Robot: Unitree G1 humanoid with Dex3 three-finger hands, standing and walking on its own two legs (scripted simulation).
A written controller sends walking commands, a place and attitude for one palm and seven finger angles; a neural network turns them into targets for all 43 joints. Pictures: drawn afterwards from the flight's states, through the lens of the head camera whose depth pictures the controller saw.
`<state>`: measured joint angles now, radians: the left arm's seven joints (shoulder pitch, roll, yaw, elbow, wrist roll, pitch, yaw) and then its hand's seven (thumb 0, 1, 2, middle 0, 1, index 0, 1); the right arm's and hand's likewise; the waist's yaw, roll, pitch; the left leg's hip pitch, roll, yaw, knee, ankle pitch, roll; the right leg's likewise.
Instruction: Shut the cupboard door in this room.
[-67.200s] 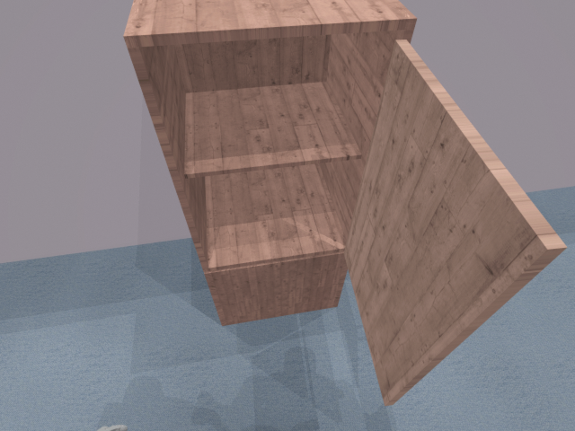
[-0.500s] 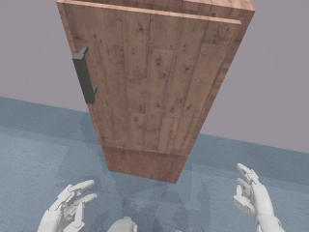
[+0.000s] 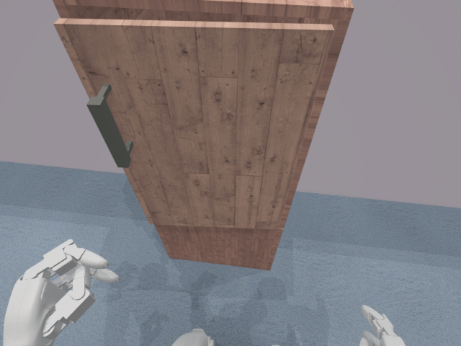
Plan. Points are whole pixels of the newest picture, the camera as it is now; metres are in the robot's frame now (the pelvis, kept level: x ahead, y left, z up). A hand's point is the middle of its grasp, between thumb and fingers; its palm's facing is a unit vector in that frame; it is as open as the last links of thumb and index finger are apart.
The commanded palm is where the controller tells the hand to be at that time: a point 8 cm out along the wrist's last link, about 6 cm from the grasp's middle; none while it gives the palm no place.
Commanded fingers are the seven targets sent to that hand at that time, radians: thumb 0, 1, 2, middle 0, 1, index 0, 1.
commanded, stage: raise the hand and make a fist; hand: left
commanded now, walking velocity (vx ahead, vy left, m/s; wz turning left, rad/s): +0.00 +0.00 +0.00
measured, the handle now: (115, 128) +0.45 +0.24 +0.13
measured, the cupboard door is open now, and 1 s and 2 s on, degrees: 5 5 5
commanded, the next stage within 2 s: bring the fist close to the handle in 0.96 s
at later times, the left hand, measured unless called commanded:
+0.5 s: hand (86, 268) +0.21 +0.21 +0.10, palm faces -0.01 -1.00 -0.03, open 3.1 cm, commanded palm +0.19 +0.27 +0.13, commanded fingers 0.00 0.90 0.90 -1.30 -1.50 -1.30 -1.50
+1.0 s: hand (74, 245) +0.22 +0.22 +0.14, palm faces +0.06 -1.00 -0.04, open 3.1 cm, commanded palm +0.19 +0.26 +0.13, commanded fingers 0.00 0.90 0.90 -1.30 -1.50 -1.30 -1.50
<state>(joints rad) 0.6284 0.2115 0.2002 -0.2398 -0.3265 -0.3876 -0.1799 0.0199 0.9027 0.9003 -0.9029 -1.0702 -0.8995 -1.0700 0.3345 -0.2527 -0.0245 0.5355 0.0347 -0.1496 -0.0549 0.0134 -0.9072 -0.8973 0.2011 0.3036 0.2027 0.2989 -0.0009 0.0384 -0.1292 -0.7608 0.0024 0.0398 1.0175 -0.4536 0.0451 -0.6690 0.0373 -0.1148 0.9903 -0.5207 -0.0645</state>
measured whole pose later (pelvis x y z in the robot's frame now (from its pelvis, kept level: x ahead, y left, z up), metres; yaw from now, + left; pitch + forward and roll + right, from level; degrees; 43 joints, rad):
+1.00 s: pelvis +0.00 +0.02 +0.03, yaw +1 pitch +4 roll -2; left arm 0.33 0.25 0.18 -0.16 -0.29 -0.21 -0.18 0.02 0.90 0.90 -1.30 -1.50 -1.30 -1.50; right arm 0.27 -0.26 0.04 0.55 0.04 -0.20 -0.04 0.01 -0.91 -0.90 0.20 0.30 0.20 0.30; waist 0.01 0.04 -0.07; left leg -0.52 -0.02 0.04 0.81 -0.36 0.07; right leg -0.42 0.03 -0.11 0.76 -0.41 -0.04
